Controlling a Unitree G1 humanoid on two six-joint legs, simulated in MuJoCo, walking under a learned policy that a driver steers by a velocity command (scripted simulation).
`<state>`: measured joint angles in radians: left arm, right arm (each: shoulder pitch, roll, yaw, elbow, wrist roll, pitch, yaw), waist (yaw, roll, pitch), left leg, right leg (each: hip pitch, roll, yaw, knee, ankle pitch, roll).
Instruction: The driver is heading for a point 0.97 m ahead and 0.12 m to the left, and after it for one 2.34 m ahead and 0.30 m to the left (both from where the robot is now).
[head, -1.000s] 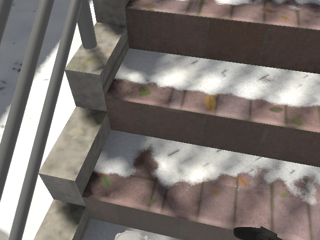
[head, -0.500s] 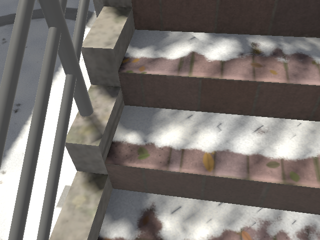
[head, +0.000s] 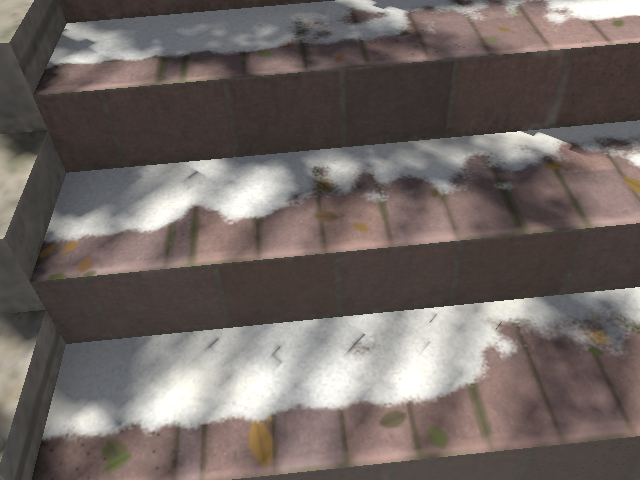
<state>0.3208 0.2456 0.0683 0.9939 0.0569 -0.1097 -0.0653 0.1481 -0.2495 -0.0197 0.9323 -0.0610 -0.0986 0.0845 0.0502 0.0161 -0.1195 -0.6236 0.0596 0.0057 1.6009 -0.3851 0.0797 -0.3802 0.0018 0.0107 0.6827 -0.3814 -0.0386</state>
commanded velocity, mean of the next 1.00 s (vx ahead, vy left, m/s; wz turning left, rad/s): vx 0.49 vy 0.00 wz -0.08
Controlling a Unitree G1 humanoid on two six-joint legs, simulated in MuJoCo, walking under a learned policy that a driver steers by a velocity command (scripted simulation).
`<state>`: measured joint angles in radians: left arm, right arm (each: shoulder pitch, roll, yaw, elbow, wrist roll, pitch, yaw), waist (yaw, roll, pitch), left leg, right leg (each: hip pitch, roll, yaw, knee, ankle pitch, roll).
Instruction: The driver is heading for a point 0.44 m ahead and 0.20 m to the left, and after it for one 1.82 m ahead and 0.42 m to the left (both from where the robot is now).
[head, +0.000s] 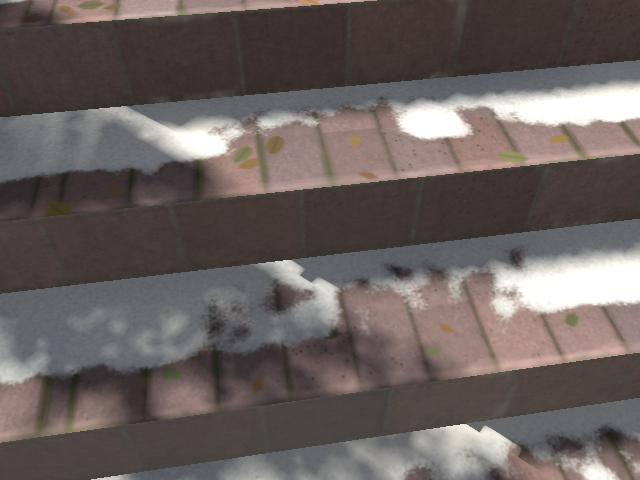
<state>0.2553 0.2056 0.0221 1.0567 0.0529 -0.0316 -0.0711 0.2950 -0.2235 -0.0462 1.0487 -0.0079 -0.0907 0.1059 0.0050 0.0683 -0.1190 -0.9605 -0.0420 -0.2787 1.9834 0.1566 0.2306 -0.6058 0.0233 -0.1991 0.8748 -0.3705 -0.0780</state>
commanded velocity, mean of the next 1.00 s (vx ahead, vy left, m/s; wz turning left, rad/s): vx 0.34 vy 0.00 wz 0.41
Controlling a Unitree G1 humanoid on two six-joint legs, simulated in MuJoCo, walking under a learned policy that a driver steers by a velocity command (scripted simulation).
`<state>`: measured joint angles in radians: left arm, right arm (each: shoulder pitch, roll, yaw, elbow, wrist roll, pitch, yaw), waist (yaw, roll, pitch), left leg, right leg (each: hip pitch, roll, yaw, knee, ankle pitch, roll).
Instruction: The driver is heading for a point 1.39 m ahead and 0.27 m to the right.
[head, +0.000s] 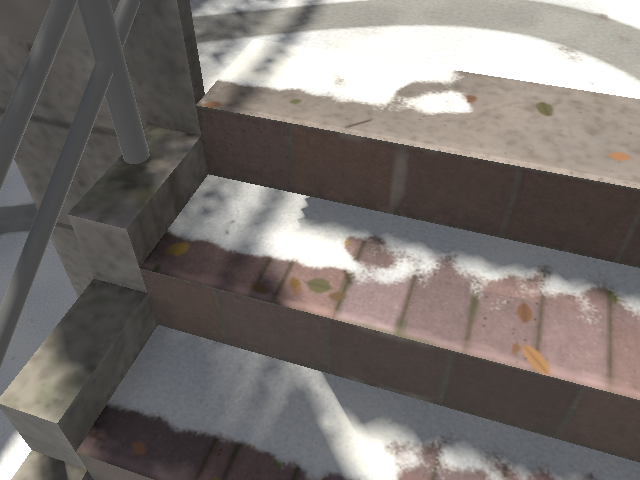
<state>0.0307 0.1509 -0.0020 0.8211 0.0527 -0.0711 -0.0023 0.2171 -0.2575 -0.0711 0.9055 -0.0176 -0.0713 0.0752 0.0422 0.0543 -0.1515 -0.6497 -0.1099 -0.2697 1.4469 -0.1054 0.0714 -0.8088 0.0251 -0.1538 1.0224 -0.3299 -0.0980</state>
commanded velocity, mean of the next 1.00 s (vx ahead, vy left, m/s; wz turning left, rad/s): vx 0.04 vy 0.00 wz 0.03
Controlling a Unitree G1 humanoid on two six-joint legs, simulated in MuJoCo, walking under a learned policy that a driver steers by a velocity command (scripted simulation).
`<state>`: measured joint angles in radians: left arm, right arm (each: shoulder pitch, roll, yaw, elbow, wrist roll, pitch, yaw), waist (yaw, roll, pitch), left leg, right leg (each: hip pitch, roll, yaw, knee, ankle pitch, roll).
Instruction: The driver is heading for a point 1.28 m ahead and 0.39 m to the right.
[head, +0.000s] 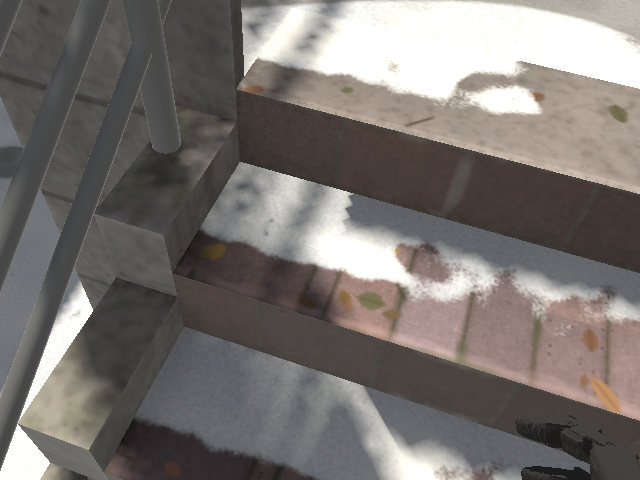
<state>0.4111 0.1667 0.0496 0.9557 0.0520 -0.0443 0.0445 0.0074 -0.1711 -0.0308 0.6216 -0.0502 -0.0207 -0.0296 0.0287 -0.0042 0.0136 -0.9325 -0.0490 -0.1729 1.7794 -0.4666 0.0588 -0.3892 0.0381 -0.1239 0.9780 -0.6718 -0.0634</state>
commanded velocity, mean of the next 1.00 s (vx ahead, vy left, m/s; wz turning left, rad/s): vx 0.26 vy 0.15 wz -0.16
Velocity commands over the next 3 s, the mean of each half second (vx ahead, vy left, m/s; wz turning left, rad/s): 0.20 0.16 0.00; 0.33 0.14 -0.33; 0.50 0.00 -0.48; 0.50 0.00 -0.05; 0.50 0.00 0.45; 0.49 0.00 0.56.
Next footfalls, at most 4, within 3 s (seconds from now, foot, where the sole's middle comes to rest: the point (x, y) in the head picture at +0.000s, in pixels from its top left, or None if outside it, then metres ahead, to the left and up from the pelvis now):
0.14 left None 0.21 0.13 -0.71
0.52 right None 0.11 -0.07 -0.71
1.28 right None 0.27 -0.30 -0.54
1.84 left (493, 302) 0.64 -0.26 -0.36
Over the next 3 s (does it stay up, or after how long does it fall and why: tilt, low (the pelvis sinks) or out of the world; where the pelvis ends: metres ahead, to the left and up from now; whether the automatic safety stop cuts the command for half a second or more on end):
stays up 1.10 -0.45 0.56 its command is cut before an obstacle after 0.0 s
